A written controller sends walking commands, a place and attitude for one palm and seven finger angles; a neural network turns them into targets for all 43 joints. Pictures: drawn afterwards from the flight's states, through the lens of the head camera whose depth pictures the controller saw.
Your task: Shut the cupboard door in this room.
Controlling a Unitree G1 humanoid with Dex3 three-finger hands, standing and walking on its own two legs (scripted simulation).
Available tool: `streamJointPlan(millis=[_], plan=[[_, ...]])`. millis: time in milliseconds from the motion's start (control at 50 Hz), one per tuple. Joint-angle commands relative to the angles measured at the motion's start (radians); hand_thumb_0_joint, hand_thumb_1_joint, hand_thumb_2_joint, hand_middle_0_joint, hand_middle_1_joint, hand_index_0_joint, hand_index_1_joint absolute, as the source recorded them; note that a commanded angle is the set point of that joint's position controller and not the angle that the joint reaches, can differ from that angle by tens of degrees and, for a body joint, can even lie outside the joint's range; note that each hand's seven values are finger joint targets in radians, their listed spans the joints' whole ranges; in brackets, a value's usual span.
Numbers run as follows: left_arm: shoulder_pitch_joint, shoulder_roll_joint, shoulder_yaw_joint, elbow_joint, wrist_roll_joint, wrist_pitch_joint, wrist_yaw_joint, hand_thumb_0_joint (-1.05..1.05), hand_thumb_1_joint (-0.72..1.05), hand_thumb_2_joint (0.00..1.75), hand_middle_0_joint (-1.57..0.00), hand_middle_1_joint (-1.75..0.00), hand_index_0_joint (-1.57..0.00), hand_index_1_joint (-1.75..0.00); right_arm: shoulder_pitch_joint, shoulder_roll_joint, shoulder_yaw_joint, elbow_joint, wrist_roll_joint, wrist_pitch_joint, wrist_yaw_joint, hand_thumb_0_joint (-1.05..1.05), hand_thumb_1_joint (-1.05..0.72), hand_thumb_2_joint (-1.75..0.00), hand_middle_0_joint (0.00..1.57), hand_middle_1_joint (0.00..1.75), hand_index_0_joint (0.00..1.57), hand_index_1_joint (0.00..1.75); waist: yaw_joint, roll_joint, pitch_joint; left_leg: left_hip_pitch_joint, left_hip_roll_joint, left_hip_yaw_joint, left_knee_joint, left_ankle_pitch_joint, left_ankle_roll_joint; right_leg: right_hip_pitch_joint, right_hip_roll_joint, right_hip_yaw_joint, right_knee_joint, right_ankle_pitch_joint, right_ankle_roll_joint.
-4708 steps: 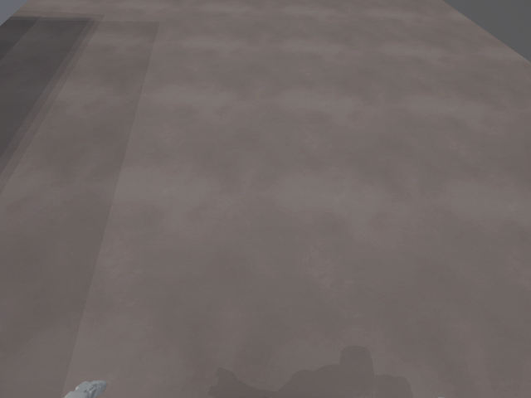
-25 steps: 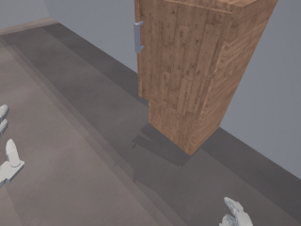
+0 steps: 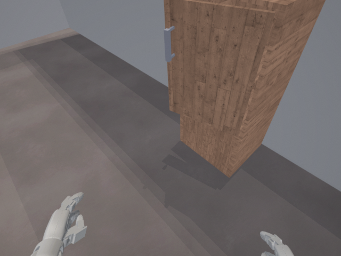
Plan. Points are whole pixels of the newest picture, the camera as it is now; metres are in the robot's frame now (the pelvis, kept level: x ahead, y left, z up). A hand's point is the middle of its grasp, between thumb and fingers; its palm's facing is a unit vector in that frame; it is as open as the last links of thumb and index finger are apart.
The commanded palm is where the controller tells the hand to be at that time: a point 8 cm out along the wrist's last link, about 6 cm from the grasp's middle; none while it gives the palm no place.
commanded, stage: let the arm hang, fingers relaxed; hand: left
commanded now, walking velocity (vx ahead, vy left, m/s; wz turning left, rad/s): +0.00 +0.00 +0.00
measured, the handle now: (170, 44) +0.92 +0.05 +0.08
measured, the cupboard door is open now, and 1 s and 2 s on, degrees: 15 15 15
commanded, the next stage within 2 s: look to check the result in 0.94 s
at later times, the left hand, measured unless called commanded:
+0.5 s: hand out of the picture -0.09 +0.21 -0.16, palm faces +0.00 -0.98 -0.21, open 7.3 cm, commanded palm none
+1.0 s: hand out of the picture -0.01 +0.18 -0.16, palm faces -0.01 -0.98 -0.18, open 7.4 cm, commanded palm none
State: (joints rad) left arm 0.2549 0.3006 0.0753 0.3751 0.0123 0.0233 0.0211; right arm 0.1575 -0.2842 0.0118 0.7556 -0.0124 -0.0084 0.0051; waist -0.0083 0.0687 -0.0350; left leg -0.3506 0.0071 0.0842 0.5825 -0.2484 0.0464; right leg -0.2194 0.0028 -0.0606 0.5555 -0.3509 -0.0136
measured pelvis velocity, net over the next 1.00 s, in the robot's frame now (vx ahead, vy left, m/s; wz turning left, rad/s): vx -0.01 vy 0.01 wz -0.02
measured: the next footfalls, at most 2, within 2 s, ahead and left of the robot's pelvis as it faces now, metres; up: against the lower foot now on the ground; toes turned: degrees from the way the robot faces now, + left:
none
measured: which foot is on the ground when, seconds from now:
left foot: down 0.00-1.00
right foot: down 0.00-1.00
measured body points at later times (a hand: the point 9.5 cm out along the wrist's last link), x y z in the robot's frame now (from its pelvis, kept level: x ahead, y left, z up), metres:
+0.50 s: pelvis -0.01 +0.03 +0.01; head +0.00 +0.03 +0.46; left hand -0.08 +0.26 -0.14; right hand -0.05 -0.20 -0.15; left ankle +0.04 +0.09 -0.73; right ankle -0.04 -0.11 -0.73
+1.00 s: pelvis -0.01 +0.01 +0.01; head -0.01 +0.01 +0.46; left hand -0.01 +0.23 -0.15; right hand -0.01 -0.22 -0.14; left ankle +0.04 +0.09 -0.73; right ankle -0.04 -0.11 -0.73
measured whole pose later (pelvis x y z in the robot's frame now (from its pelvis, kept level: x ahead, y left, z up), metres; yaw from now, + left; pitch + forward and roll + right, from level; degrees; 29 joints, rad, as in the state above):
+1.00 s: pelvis -0.01 +0.01 +0.01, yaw -1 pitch -2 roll +0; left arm 0.30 0.15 0.00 1.14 0.02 -0.01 0.03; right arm 0.28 -0.17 -0.02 1.13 -0.01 0.00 -0.03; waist -0.01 0.00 0.02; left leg -0.20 -0.02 0.12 0.36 -0.13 0.07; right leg -0.10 -0.02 -0.03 0.38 -0.25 0.01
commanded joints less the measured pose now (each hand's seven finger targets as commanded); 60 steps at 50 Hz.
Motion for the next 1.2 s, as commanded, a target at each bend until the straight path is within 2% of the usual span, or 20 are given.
streamJointPlan(millis=[0,20,60,120,140,160,200,240,300,380,500,580,620,780,820,860,1000,1020,1060,1180], plan=[[0.016,0.056,-0.046,0.191,0.001,-0.011,-0.001,0.0,0.9,0.9,-0.2,-0.3,-0.2,-0.3,0.032,-0.091,-0.024,-0.02,-0.013,0.006,-0.01,0.0,-0.9,-0.9,0.2,0.3,0.2,0.3,-0.006,-0.183,-0.009,0.119,0.102,-0.149,-0.119,0.237,-0.003,-0.019,-0.109,0.112,-0.12,0.183,-0.031],[0.013,0.067,-0.049,0.248,0.001,-0.009,0.002,0.0,0.9,0.9,-0.2,-0.3,-0.2,-0.3,0.036,-0.097,-0.021,0.001,-0.013,0.012,-0.01,0.0,-0.9,-0.9,0.2,0.3,0.2,0.3,-0.002,-0.125,-0.001,0.114,0.105,-0.158,-0.148,0.231,-0.003,0.003,-0.099,0.109,-0.128,0.143,-0.026],[0.03,0.051,-0.052,0.365,0.0,-0.01,0.004,0.0,0.9,0.9,-0.2,-0.3,-0.2,-0.3,0.035,-0.073,-0.016,0.06,-0.013,0.015,-0.013,0.0,-0.9,-0.9,0.2,0.3,0.2,0.3,0.005,-0.043,0.023,0.103,0.098,-0.155,-0.192,0.143,-0.005,0.023,-0.096,0.116,-0.159,0.103,-0.024],[0.078,0.009,-0.037,0.493,0.004,-0.019,0.007,0.0,0.9,0.9,-0.2,-0.3,-0.2,-0.3,0.071,-0.037,-0.022,0.135,-0.013,0.017,-0.023,0.0,-0.9,-0.9,0.2,0.3,0.2,0.3,0.007,0.02,0.021,0.117,0.091,-0.153,-0.219,0.07,-0.007,0.048,-0.093,0.114,-0.204,0.106,-0.035],[0.088,-0.004,-0.036,0.525,0.003,-0.02,0.007,0.0,0.9,0.9,-0.2,-0.3,-0.2,-0.3,0.084,-0.021,-0.025,0.157,-0.013,0.016,-0.025,0.0,-0.9,-0.9,0.2,0.3,0.2,0.3,0.006,0.066,0.016,0.12,0.092,-0.15,-0.231,0.053,-0.007,0.056,-0.097,0.109,-0.21,0.114,-0.037],[0.093,-0.003,-0.041,0.552,0.0,-0.02,0.006,0.0,0.9,0.9,-0.2,-0.3,-0.2,-0.3,0.097,-0.017,-0.025,0.178,-0.012,0.017,-0.027,0.0,-0.9,-0.9,0.2,0.3,0.2,0.3,0.006,0.085,0.018,0.122,0.092,-0.154,-0.243,0.031,-0.008,0.061,-0.095,0.107,-0.215,0.11,-0.038],[0.104,-0.008,-0.046,0.607,-0.001,-0.021,0.004,0.0,0.9,0.9,-0.2,-0.3,-0.2,-0.3,0.121,-0.01,-0.028,0.216,-0.008,0.017,-0.031,0.0,-0.9,-0.9,0.2,0.3,0.2,0.3,0.005,0.08,0.043,0.115,0.099,-0.165,-0.276,-0.014,-0.006,0.059,-0.091,0.1,-0.226,0.104,-0.038],[0.116,-0.015,-0.052,0.65,-0.001,-0.022,0.004,0.0,0.9,0.9,-0.2,-0.3,-0.2,-0.3,0.147,-0.011,-0.032,0.244,-0.003,0.014,-0.036,0.0,-0.9,-0.9,0.2,0.3,0.2,0.3,0.003,0.022,0.061,0.127,0.111,-0.177,-0.297,-0.016,-0.001,0.052,-0.089,0.094,-0.233,0.105,-0.035],[0.137,-0.027,-0.058,0.705,0.0,-0.023,0.006,0.0,0.9,0.9,-0.2,-0.3,-0.2,-0.3,0.179,-0.01,-0.037,0.284,-0.001,0.013,-0.04,0.0,-0.9,-0.9,0.2,0.3,0.2,0.3,0.0,-0.015,0.096,0.128,0.116,-0.186,-0.332,-0.073,0.002,0.034,-0.087,0.09,-0.236,0.089,-0.031],[0.169,-0.035,-0.061,0.751,0.002,-0.023,0.009,0.0,0.9,0.9,-0.2,-0.3,-0.2,-0.3,0.2,-0.012,-0.04,0.318,0.0,0.011,-0.044,0.0,-0.9,-0.9,0.2,0.3,0.2,0.3,0.002,-0.056,0.103,0.141,0.125,-0.194,-0.36,-0.114,0.009,0.021,-0.083,0.088,-0.228,0.071,-0.029],[0.197,-0.049,-0.062,0.779,0.006,-0.022,0.014,0.0,0.9,0.9,-0.2,-0.3,-0.2,-0.3,0.206,-0.008,-0.045,0.343,0.0,0.012,-0.045,0.0,-0.9,-0.9,0.2,0.3,0.2,0.3,0.003,-0.079,0.136,0.137,0.124,-0.189,-0.377,-0.145,0.012,-0.014,-0.081,0.091,-0.222,0.059,-0.023],[0.205,-0.06,-0.061,0.782,0.008,-0.02,0.016,0.0,0.9,0.9,-0.2,-0.3,-0.2,-0.3,0.206,0.002,-0.047,0.35,-0.001,0.013,-0.044,0.0,-0.9,-0.9,0.2,0.3,0.2,0.3,0.002,-0.064,0.151,0.129,0.122,-0.187,-0.391,-0.174,0.008,-0.034,-0.074,0.093,-0.214,0.045,-0.019],[0.205,-0.051,-0.059,0.781,0.01,-0.022,0.017,0.0,0.9,0.9,-0.2,-0.3,-0.2,-0.3,0.202,-0.001,-0.049,0.346,0.002,0.012,-0.043,0.0,-0.9,-0.9,0.2,0.3,0.2,0.3,0.006,-0.07,0.135,0.136,0.121,-0.181,-0.382,-0.151,0.011,-0.022,-0.076,0.093,-0.219,0.064,-0.019],[0.159,-0.05,-0.056,0.768,0.009,-0.031,0.016,0.0,0.9,0.9,-0.2,-0.3,-0.2,-0.3,0.186,0.008,-0.05,0.347,0.0,0.007,-0.041,0.0,-0.9,-0.9,0.2,0.3,0.2,0.3,-0.003,-0.075,0.156,0.154,0.106,-0.154,-0.358,-0.08,0.002,-0.043,-0.086,0.108,-0.244,0.079,-0.019],[0.155,-0.036,-0.055,0.761,0.009,-0.034,0.016,0.0,0.9,0.9,-0.2,-0.3,-0.2,-0.3,0.186,0.001,-0.051,0.342,0.003,0.004,-0.041,0.0,-0.9,-0.9,0.2,0.3,0.2,0.3,-0.003,-0.07,0.128,0.174,0.105,-0.147,-0.341,-0.038,0.003,-0.025,-0.09,0.111,-0.251,0.099,-0.021],[0.137,-0.037,-0.055,0.76,0.006,-0.034,0.015,0.0,0.9,0.9,-0.2,-0.3,-0.2,-0.3,0.179,0.006,-0.047,0.346,0.001,0.002,-0.041,0.0,-0.9,-0.9,0.2,0.3,0.2,0.3,-0.006,-0.058,0.13,0.18,0.102,-0.141,-0.336,-0.016,-0.002,-0.023,-0.096,0.11,-0.252,0.106,-0.021],[0.098,-0.013,-0.054,0.759,0.003,-0.039,0.013,0.0,0.9,0.9,-0.2,-0.3,-0.2,-0.3,0.16,-0.01,-0.046,0.349,0.002,0.002,-0.041,0.0,-0.9,-0.9,0.2,0.3,0.2,0.3,-0.007,-0.072,0.13,0.197,0.102,-0.131,-0.314,0.046,-0.005,-0.008,-0.104,0.121,-0.277,0.119,-0.027],[0.101,-0.003,-0.053,0.756,0.004,-0.041,0.013,0.0,0.9,0.9,-0.2,-0.3,-0.2,-0.3,0.159,-0.02,-0.046,0.348,0.004,0.002,-0.04,0.0,-0.9,-0.9,0.2,0.3,0.2,0.3,-0.005,-0.089,0.129,0.2,0.104,-0.13,-0.306,0.067,-0.003,-0.004,-0.104,0.121,-0.28,0.128,-0.028],[0.087,-0.001,-0.054,0.756,0.002,-0.042,0.013,0.0,0.9,0.9,-0.2,-0.3,-0.2,-0.3,0.15,-0.022,-0.045,0.351,0.002,-0.001,-0.041,0.0,-0.9,-0.9,0.2,0.3,0.2,0.3,-0.007,-0.069,0.108,0.214,0.105,-0.126,-0.299,0.099,-0.004,0.011,-0.109,0.125,-0.282,0.147,-0.029],[0.063,0.017,-0.054,0.759,0.0,-0.043,0.011,0.0,0.9,0.9,-0.2,-0.3,-0.2,-0.3,0.131,-0.039,-0.044,0.355,0.002,0.0,-0.04,0.0,-0.9,-0.9,0.2,0.3,0.2,0.3,-0.005,-0.075,0.103,0.223,0.108,-0.128,-0.297,0.117,-0.007,0.027,-0.111,0.123,-0.288,0.155,-0.03]])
